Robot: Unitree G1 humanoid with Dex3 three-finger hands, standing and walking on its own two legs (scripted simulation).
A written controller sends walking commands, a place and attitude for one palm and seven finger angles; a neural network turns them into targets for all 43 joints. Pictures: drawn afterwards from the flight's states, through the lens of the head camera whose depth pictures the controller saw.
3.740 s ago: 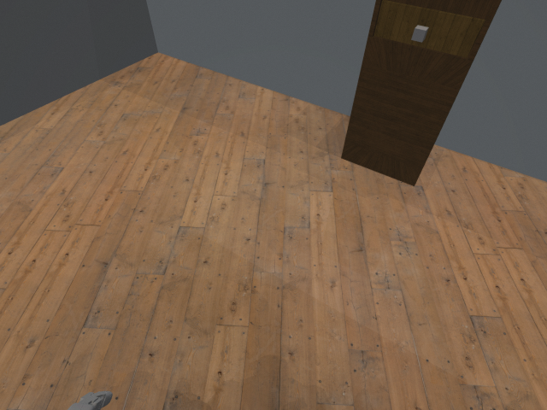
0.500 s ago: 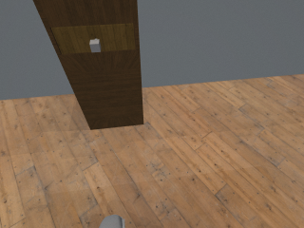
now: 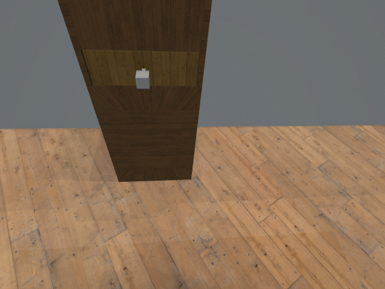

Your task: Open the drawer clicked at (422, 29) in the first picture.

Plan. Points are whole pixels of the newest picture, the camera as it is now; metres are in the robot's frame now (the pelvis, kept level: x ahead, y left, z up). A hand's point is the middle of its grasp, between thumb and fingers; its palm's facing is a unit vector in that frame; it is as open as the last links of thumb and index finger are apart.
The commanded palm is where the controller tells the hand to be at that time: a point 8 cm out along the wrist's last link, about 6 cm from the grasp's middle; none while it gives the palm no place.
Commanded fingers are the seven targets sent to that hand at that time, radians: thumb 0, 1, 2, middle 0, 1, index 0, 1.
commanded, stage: turn to face it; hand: left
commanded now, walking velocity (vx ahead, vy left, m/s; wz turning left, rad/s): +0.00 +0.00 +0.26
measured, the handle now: (143, 76) +0.76 +0.23 -0.01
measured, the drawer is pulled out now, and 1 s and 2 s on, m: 0.00 0.00 0.00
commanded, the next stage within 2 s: take the last steps up to it in 0.22 s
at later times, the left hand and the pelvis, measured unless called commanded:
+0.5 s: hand out of the picture +0.02 +0.14 -0.16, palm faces +0.21 -0.95 -0.25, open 7.2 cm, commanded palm none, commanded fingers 0.00 0.90 0.90 -0.20 -0.30 -0.20 -0.30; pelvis +0.01 -0.05 +0.00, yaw +9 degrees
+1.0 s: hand out of the picture +0.13 +0.16 -0.18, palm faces +0.17 -0.97 -0.19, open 7.3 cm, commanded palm none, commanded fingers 0.00 0.90 0.90 -0.20 -0.30 -0.20 -0.30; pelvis +0.12 -0.03 -0.01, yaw +8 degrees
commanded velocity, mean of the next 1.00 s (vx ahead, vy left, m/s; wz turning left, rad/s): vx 0.21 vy -0.03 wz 0.05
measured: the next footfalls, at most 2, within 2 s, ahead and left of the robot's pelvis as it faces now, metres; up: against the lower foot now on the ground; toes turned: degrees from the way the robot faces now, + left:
right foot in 0.24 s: +0.07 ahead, -0.14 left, +0.00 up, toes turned -1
left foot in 0.68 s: +0.01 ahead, +0.11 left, +0.00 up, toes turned +17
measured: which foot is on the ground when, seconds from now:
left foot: down 0.00-0.26, up 0.28-0.66, down 0.68-1.00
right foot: up 0.00-0.22, down 0.24-0.68, up 0.70-1.00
